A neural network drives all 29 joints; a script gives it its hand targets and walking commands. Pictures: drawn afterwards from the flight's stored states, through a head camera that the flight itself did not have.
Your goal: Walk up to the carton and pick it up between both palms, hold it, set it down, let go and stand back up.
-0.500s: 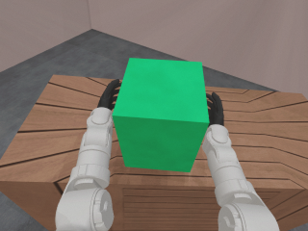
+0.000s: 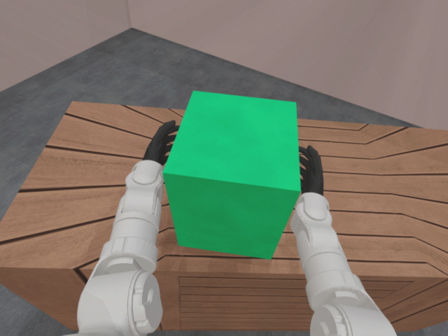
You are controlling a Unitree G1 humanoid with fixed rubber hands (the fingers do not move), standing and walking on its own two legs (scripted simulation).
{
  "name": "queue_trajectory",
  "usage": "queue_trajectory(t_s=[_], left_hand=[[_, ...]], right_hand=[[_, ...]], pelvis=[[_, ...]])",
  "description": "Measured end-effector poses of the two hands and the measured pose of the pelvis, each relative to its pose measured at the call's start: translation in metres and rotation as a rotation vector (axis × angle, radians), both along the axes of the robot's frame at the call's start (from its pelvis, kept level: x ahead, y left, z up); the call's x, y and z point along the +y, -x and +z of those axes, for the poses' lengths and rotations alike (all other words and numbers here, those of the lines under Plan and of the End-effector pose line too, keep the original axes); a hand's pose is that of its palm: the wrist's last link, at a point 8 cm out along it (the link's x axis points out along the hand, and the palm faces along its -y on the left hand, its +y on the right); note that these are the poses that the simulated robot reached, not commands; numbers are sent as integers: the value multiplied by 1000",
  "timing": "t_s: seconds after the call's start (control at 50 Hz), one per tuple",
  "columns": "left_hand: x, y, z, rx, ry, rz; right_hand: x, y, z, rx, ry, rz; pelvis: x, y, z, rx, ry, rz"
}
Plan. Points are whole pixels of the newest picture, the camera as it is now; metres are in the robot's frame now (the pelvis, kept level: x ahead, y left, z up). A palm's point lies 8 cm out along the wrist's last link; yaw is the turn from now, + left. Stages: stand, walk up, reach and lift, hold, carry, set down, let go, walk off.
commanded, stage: set down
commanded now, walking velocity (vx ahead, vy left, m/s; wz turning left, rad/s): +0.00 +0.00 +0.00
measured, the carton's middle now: (233, 178) +0.41 -0.04 +0.04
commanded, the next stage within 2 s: none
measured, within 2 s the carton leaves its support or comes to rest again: neither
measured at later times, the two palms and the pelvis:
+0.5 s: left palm (159, 163) +0.43 +0.11 +0.07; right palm (308, 198) +0.35 -0.17 +0.06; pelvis +0.01 +0.00 +0.00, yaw +0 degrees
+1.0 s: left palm (163, 172) +0.42 +0.10 +0.05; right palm (307, 209) +0.33 -0.18 +0.04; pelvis +0.01 +0.00 +0.00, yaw +0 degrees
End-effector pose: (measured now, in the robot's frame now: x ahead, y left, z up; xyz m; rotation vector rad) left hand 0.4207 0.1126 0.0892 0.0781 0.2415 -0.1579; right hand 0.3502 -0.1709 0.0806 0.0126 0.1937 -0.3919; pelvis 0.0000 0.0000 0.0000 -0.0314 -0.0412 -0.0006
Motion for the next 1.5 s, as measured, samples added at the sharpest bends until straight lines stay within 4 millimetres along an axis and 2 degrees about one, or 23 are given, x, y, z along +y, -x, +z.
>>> queue_trajectory(t_s=[0.14,0.34,0.56,1.18,1.5], left_hand=[[-2,-4,-1,-5,1,-8],[-6,-5,-15,29,0,-24],[-7,-6,-15,15,7,-33],[-13,-4,-48,62,34,-53],[-14,-6,-51,37,49,-65]], right_hand=[[-1,0,-5,-2,11,-10],[-3,3,-19,29,12,-24],[-3,6,-24,17,18,-35],[-7,17,-54,53,21,-65],[-6,20,-60,39,16,-78]], pelvis=[[-1,-5,0,7,-1,0],[-1,-8,0,11,-1,0],[-1,-11,0,17,-1,0],[-1,-13,0,39,-1,-1],[-1,-15,0,56,-1,-2]])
